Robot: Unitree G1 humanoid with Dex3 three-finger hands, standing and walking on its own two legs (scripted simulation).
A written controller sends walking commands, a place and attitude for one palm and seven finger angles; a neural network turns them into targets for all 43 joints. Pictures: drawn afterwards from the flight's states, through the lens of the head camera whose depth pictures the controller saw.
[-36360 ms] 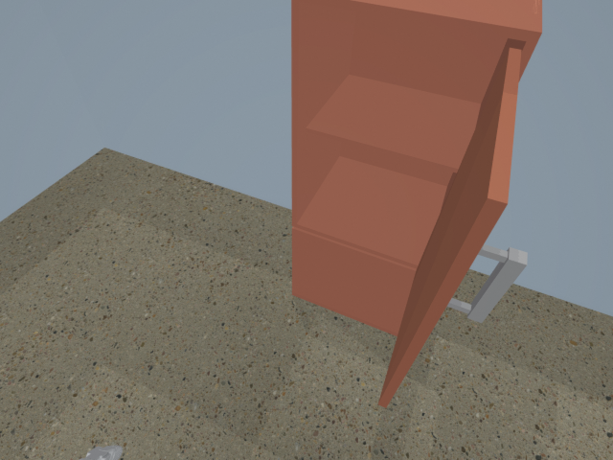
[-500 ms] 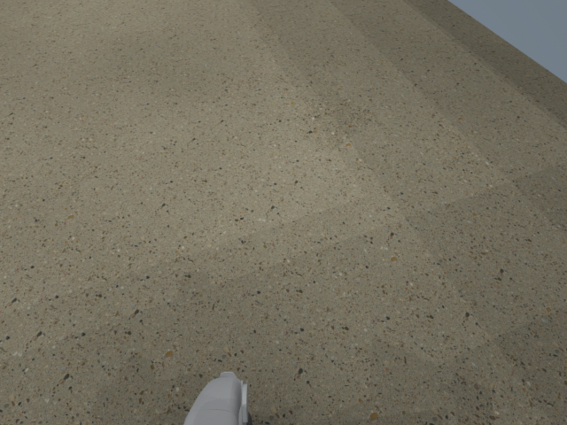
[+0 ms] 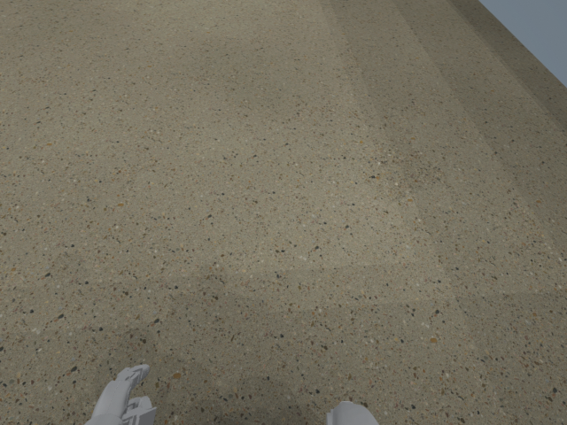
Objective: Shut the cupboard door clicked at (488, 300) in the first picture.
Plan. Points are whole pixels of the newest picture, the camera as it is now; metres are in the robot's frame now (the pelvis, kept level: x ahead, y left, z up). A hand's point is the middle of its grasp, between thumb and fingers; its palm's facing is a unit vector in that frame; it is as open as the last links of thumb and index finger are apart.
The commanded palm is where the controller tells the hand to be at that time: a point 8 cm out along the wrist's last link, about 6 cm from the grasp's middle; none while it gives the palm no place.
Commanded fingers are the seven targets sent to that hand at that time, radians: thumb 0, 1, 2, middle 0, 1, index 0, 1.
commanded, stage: walk to a spot facing it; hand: left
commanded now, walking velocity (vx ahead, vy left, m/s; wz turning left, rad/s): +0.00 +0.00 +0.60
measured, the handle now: out of the picture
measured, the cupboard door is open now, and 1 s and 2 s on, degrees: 57 57 57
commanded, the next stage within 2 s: none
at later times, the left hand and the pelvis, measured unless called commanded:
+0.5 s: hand out of the picture +0.06 +0.13 -0.15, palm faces +0.33 -0.90 -0.29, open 7.4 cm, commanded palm none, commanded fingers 0.00 0.90 0.90 -0.20 -0.30 -0.20 -0.30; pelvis +0.07 -0.08 +0.00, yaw +20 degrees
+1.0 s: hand out of the picture +0.02 +0.20 -0.17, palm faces +0.62 -0.75 -0.23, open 7.4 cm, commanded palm none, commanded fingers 0.00 0.90 0.90 -0.20 -0.30 -0.20 -0.30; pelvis +0.07 -0.03 +0.00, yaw +37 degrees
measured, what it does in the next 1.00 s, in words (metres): steps on the spot, turning left: right foot, then left foot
